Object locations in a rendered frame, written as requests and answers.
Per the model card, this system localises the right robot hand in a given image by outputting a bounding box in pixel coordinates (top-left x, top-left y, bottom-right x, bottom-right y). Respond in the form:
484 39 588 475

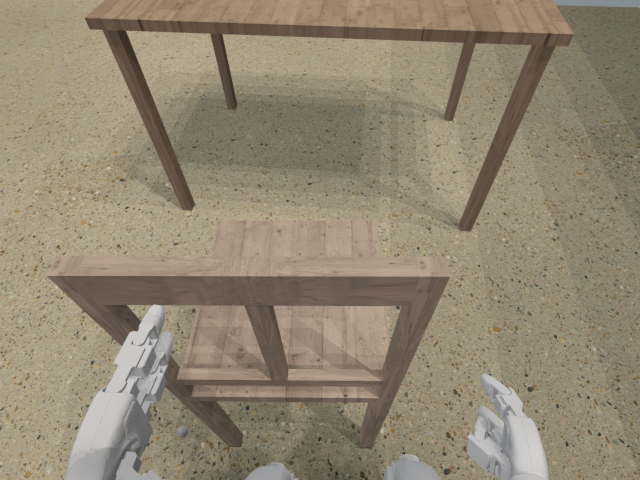
467 374 549 480

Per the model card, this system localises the table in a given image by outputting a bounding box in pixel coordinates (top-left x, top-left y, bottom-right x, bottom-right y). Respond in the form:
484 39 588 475
85 0 574 232

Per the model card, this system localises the right robot shin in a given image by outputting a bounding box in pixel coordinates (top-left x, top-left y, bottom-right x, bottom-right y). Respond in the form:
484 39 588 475
399 454 419 462

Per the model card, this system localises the chair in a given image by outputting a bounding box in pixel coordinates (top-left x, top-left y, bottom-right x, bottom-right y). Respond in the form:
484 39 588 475
47 221 450 449

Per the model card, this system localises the right robot thigh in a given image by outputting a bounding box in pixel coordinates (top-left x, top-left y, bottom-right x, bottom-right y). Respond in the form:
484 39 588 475
384 460 441 480

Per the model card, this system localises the left robot hand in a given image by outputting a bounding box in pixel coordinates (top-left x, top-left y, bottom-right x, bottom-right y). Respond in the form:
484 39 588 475
65 305 173 480

